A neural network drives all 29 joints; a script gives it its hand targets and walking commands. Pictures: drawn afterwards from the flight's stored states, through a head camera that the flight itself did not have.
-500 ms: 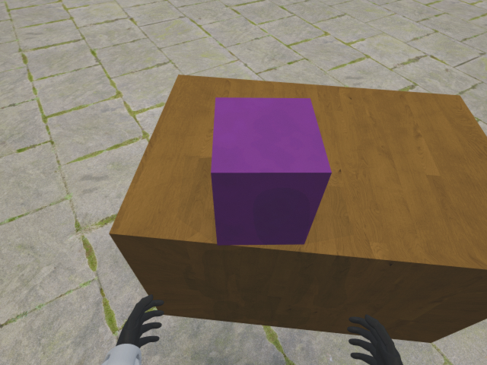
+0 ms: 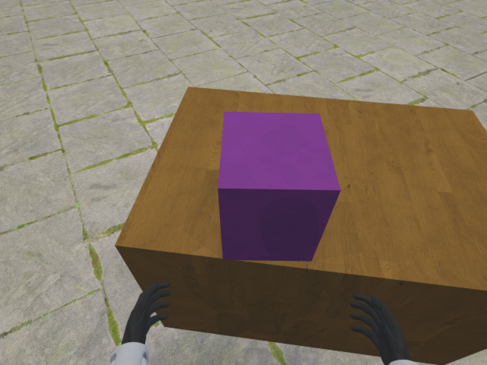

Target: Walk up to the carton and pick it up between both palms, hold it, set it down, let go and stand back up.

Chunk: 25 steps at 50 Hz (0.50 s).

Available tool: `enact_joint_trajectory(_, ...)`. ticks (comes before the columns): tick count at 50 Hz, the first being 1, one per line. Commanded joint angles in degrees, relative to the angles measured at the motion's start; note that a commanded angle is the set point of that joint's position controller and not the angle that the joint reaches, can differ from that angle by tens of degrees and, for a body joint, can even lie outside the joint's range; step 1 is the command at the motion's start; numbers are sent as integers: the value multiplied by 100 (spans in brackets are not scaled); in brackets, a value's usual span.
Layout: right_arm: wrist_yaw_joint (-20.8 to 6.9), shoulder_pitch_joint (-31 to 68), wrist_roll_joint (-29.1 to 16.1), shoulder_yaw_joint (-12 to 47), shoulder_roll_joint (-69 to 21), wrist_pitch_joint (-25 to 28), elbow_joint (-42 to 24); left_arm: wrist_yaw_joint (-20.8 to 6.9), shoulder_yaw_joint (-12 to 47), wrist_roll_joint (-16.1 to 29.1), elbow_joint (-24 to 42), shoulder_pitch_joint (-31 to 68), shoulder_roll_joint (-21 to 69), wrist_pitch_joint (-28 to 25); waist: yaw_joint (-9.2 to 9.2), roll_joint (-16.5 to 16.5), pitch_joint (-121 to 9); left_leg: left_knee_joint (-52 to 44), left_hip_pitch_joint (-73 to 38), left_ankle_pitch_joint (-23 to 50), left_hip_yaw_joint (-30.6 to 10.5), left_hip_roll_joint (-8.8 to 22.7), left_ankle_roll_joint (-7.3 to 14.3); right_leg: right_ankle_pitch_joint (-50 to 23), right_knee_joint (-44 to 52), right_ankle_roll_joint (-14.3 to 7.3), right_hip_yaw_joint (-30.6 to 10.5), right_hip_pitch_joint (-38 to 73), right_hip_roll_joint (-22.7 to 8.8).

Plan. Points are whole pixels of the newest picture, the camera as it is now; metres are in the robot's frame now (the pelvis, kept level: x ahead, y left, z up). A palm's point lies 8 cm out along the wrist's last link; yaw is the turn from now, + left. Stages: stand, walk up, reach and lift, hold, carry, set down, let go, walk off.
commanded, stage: reach and lift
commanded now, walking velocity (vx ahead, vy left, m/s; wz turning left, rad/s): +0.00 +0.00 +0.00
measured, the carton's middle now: (269, 189) +0.47 -0.02 -0.02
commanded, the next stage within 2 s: none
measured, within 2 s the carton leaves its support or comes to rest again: neither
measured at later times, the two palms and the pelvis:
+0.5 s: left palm (154, 287) +0.25 +0.18 -0.03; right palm (380, 294) +0.26 -0.21 -0.03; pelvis -0.02 -0.01 -0.01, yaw +1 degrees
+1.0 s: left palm (155, 235) +0.31 +0.18 +0.03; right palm (376, 237) +0.33 -0.20 +0.03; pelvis -0.02 -0.01 +0.00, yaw +0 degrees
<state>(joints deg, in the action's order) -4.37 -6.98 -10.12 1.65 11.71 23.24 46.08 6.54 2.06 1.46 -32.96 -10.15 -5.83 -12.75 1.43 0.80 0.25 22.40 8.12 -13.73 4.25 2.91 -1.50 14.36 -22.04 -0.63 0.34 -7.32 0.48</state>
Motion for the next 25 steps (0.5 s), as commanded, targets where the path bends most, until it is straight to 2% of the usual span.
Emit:
enact_joint_trajectory(1, 22, 933, -117, -240, 738, 607, -767, 25, -116, 71, 802, 951, -282, -650, -24, -22, -1144, 193, -972, 2089, -231, -253, -154, -1911, 159, -54, -155, -479, 117)
enact_joint_trajectory(3, 15, 1139, -180, -176, 738, 708, -798, 30, -144, 160, 725, 1141, -361, -775, 42, 52, -1063, 223, -811, 2039, -224, -270, -142, -1876, 109, -47, -169, -505, 103)
enact_joint_trajectory(6, 24, 1502, -209, -144, 774, 768, -626, 26, -102, 252, 498, 1420, -281, -884, -12, 103, -1085, 246, -646, 1691, -241, -278, -125, -1582, 42, -57, -169, -602, 99)
enact_joint_trajectory(8, 31, 1706, -282, -73, 715, 793, -675, 29, -111, 341, 483, 1681, -347, -982, 38, 150, -1011, 256, -396, 1435, -208, -287, -82, -1398, -7, -15, -192, -614, 100)
enact_joint_trajectory(12, 106, 2064, -254, -46, 693, 842, -560, 11, -113, 472, 203, 1980, -356, -1127, -36, 321, -1193, 294, -137, 1097, -178, -314, -19, -1317, -119, 41, -208, -530, 71)
enact_joint_trajectory(15, 109, 2470, -397, -38, 663, 919, -394, 70, -118, 483, 176, 2427, -415, -1306, -18, 136, -1459, 360, -34, 1130, -187, -314, -17, -1258, -204, 10, -247, -602, 67)
enact_joint_trajectory(20, 154, 3108, -517, 79, 699, 687, -204, 126, -84, 581, -119, 3015, -430, -1238, 13, 143, -1647, 382, 151, 941, -225, -308, 34, -976, -221, 21, -269, -759, 49)
enact_joint_trajectory(21, 176, 3214, -529, 51, 761, 628, -233, 138, -148, 591, -83, 3057, -432, -1170, -12, 169, -1724, 379, 121, 959, -233, -301, 11, -987, -233, 2, -249, -744, 79)
enact_joint_trajectory(25, 303, 3452, -654, 151, 846, 462, -476, 112, -287, 597, 190, 3208, -539, -919, 7, 189, -2348, 492, 34, 1581, -214, -351, 28, -1823, -297, 80, -261, -439, 81)
